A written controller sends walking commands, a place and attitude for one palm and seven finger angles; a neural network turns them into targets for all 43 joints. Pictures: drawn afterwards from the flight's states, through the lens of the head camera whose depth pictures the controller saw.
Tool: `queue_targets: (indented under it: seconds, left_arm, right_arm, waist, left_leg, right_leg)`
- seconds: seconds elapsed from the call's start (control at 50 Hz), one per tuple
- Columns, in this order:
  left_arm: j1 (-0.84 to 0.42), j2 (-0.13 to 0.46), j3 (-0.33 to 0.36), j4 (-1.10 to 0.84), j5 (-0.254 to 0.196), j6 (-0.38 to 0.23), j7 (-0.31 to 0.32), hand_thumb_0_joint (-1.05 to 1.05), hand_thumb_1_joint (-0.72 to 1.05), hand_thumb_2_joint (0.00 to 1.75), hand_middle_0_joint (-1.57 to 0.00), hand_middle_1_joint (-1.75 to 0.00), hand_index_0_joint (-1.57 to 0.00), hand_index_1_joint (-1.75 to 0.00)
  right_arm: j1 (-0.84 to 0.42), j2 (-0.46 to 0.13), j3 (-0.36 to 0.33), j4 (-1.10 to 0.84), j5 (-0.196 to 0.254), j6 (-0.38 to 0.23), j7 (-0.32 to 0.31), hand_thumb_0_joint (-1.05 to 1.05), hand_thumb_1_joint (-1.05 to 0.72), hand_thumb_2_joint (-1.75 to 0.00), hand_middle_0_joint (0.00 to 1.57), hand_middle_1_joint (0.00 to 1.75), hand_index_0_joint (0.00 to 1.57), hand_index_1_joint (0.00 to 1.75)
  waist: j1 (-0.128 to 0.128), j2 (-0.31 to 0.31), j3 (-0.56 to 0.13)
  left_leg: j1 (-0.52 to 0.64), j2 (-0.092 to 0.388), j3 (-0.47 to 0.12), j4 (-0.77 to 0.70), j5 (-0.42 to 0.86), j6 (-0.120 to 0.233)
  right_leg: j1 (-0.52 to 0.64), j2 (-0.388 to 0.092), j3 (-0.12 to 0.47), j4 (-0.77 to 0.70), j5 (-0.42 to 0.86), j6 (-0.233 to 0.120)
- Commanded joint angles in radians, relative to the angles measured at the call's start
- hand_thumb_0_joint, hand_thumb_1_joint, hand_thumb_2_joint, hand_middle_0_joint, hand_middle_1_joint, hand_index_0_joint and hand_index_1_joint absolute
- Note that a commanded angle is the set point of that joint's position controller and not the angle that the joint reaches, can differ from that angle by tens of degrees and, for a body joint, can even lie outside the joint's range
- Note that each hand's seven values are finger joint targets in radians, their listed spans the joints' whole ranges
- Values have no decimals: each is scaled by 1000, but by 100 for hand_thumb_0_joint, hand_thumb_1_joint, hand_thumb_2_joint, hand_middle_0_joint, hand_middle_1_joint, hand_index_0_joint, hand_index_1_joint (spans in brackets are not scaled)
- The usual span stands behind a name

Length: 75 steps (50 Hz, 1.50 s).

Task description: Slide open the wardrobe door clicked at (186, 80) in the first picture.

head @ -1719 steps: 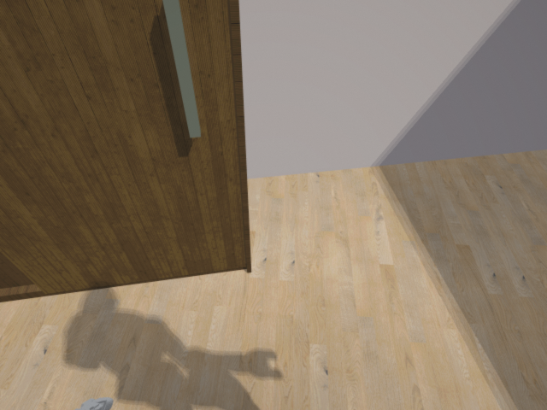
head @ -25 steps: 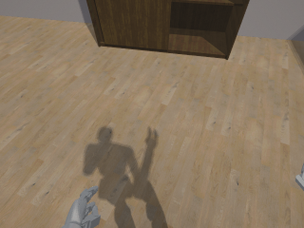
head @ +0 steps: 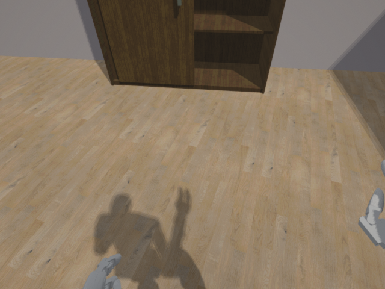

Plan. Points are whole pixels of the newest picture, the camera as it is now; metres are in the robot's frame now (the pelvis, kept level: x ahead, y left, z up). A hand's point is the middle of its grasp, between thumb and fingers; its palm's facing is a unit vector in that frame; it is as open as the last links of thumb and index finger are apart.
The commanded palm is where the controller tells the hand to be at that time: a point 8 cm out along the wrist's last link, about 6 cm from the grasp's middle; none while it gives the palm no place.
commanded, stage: stop stepping back and stand still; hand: right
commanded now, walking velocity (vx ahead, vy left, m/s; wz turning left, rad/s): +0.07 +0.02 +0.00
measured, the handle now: out of the picture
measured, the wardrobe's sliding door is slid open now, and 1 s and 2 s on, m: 0.67 0.67 0.67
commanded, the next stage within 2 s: let the arm hang, fingers relaxed in 0.64 s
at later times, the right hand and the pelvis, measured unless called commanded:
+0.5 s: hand (377, 195) +0.24 -0.28 +0.16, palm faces +0.36 +0.83 -0.42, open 7.4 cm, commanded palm +0.18 -0.32 +0.18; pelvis +0.04 -0.04 +0.00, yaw +1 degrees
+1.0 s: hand out of the picture +0.09 -0.24 -0.15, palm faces -0.05 +0.97 -0.24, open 7.4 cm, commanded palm none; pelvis +0.00 -0.05 +0.00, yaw +1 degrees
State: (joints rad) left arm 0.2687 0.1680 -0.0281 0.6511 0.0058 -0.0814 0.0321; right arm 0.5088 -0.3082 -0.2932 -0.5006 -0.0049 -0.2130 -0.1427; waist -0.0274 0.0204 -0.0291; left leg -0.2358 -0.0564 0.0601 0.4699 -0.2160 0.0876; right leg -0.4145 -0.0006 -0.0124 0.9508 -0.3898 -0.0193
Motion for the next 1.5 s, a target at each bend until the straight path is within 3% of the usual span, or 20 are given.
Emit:
queue_targets:
  seconds: [0.0, 0.06, 0.08, 0.1, 0.14, 0.18, 0.22, 0.3, 0.4, 0.5, 0.7, 0.72, 0.74, 0.78, 0.8, 0.86, 0.98, 1.08, 1.32, 1.48]
  left_arm:
    - [-165, 107, 41, -186, 8, -52, 25, 0, 90, 90, -20, -30, -20, -30]
    - [-129, 109, 42, -191, 9, -62, 32, 0, 90, 90, -20, -30, -20, -30]
    - [-118, 127, 52, -198, 3, -67, 33, 0, 90, 90, -20, -30, -20, -30]
    - [-125, 145, 60, -209, -5, -75, 35, 0, 90, 90, -20, -30, -20, -30]
    - [-152, 134, 55, -201, -6, -80, 29, 0, 90, 90, -20, -30, -20, -30]
    - [-137, 120, 52, -208, -5, -91, 28, 0, 90, 90, -20, -30, -20, -30]
    - [-129, 126, 49, -205, -13, -106, 22, 0, 90, 90, -20, -30, -20, -30]
    - [-117, 139, 59, -208, -15, -109, 8, 0, 90, 90, -20, -30, -20, -30]
    - [-133, 130, 46, -213, -12, -96, 17, 0, 90, 90, -20, -30, -20, -30]
    - [-128, 127, 48, -227, -17, -78, 19, 0, 90, 90, -20, -30, -20, -30]
    - [-126, 128, 48, -250, -15, -66, 31, 0, 90, 90, -20, -30, -20, -30]
    - [-203, 348, 106, 2, -20, -82, -57, 0, 90, 90, -20, -30, -20, -30]
    - [-96, 315, 112, 3, -17, -25, -54, 0, 90, 90, -20, -30, -20, -30]
    - [-99, 296, 91, -8, -1, 8, -42, 0, 90, 90, -20, -30, -20, -30]
    - [-107, 278, 79, -2, 6, 14, -39, 0, 90, 90, -20, -30, -20, -30]
    - [-103, 280, 63, 45, 18, 29, -32, 0, 90, 90, -20, -30, -20, -30]
    - [-85, 205, 26, 184, 15, 63, -24, 0, 90, 90, -20, -30, -20, -30]
    - [-6, 155, 28, 289, 10, 71, -13, 0, 90, 90, -20, -30, -20, -30]
    - [150, 84, 45, 398, 14, 85, -1, 0, 90, 90, -20, -30, -20, -30]
    - [171, 45, 49, 414, 18, 78, -3, 0, 90, 90, -20, -30, -20, -30]
  right_arm:
    - [-56, -249, -166, -246, 14, -73, -35, 0, -90, -90, 20, 30, 20, 30]
    - [-23, -220, -165, -256, 26, -75, -31, 0, -90, -90, 20, 30, 20, 30]
    - [-30, -207, -153, -269, 30, -79, -24, 0, -90, -90, 20, 30, 20, 30]
    - [-4, -186, -147, -254, 36, -79, -20, 0, -90, -90, 20, 30, 20, 30]
    - [9, -202, -167, -202, 27, -75, -5, 0, -90, -90, 20, 30, 20, 30]
    - [-25, -206, -160, -235, 16, -73, 0, 0, -90, -90, 20, 30, 20, 30]
    - [-20, -204, -153, -251, 9, -74, -1, 0, -90, -90, 20, 30, 20, 30]
    - [29, -199, -153, -253, 26, -72, -6, 0, -90, -90, 20, 30, 20, 30]
    - [24, -225, -179, -265, 32, -76, -16, 0, -90, -90, 20, 30, 20, 30]
    - [51, -205, -169, -248, 37, -66, -9, 0, -90, -90, 20, 30, 20, 30]
    - [44, -208, -165, -260, 37, -48, -15, 0, -90, -90, 20, 30, 20, 30]
    - [-32, -116, 203, 586, -41, 113, 113, 0, -90, -90, 20, 30, 20, 30]
    - [-34, -135, 171, 618, -28, 167, 134, 0, -90, -90, 20, 30, 20, 30]
    - [-124, -109, 202, 691, -24, 185, 144, 0, -90, -90, 20, 30, 20, 30]
    - [-149, -101, 217, 756, -26, 186, 144, 0, -90, -90, 20, 30, 20, 30]
    - [-204, -99, 242, 962, -24, 198, 139, 0, -90, -90, 20, 30, 20, 30]
    - [-235, -76, 285, 1303, -12, 216, 131, 0, -90, -90, 20, 30, 20, 30]
    - [-174, -31, 285, 1469, -11, 208, 130, 0, -90, -90, 20, 30, 20, 30]
    - [-81, 68, 287, 1611, -15, 209, 118, 0, -90, -90, 20, 30, 20, 30]
    - [-82, 91, 278, 1601, -17, 206, 112, 0, -90, -90, 20, 30, 20, 30]
  waist:
    - [9, 52, 37]
    - [18, -29, -18]
    - [22, -88, -12]
    - [17, -167, -6]
    - [21, -239, 18]
    - [20, -192, 83]
    - [13, -132, 30]
    - [20, -27, -69]
    - [14, -91, -105]
    - [15, -81, -110]
    - [12, -102, -82]
    - [43, -56, -38]
    - [40, -77, -95]
    - [32, -57, -45]
    - [22, 32, -29]
    - [12, 106, -32]
    - [14, -75, 47]
    - [17, -138, 93]
    - [19, 16, 157]
    - [22, 7, 162]
  left_leg:
    - [-146, 283, -282, -302, -392, 111]
    - [-103, 164, -191, -163, -346, 32]
    - [-107, 124, -178, -58, -284, -4]
    - [-129, 52, -117, 71, -180, -48]
    - [-73, 29, -44, 204, -196, -92]
    - [-1, 51, -42, 133, -127, -90]
    - [106, 52, -35, -34, 25, -90]
    - [161, 129, -190, -46, 284, -30]
    - [163, 97, -121, -1, 370, -56]
    - [190, 90, -97, -7, 418, -63]
    - [191, 85, -90, -38, 326, -73]
    - [21, 209, -112, 86, 447, -48]
    - [-61, 201, -170, 58, 313, -32]
    - [-91, 138, -110, 78, 86, -60]
    - [-65, 121, -101, 78, 67, -68]
    - [18, 142, -137, 46, 139, -65]
    - [20, 147, -193, -79, -29, -63]
    - [19, 146, -205, -148, -108, -51]
    - [-59, 125, -202, -148, -242, -54]
    - [-123, 125, -213, -140, -270, -47]
  right_leg:
    - [95, -39, -33, -216, 37, -5]
    - [276, 8, -72, -489, 87, -10]
    - [303, -40, 15, -566, 73, -31]
    - [305, -149, 181, -617, 144, -74]
    - [134, -254, 317, -720, 18, -121]
    - [37, -242, 262, -699, 22, -125]
    - [64, -166, 139, -585, 202, -72]
    - [130, -65, 44, -470, 288, -5]
    - [220, -86, 63, -511, 504, 3]
    - [222, -91, 54, -505, 603, 13]
    - [165, -93, 61, -556, 471, 13]
    - [138, -118, 67, -375, 572, 14]
    - [235, -127, 66, -413, 535, 30]
    - [149, -148, 119, -484, 425, -22]
    - [133, -162, 144, -501, 455, -32]
    - [149, -140, 148, -520, 500, -34]
    - [169, -99, 119, -631, 188, -28]
    - [140, -82, 108, -656, 20, -34]
    - [83, -92, 126, -646, -70, -54]
    - [80, -84, 119, -625, -59, -51]
